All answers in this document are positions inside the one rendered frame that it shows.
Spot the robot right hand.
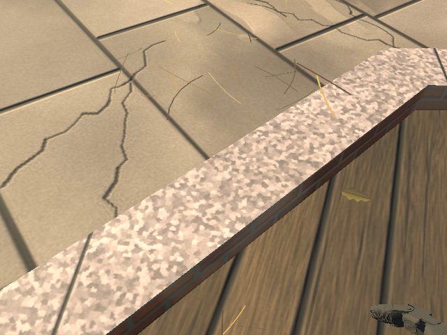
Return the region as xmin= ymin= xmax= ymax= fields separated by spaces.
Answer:
xmin=370 ymin=304 xmax=447 ymax=335

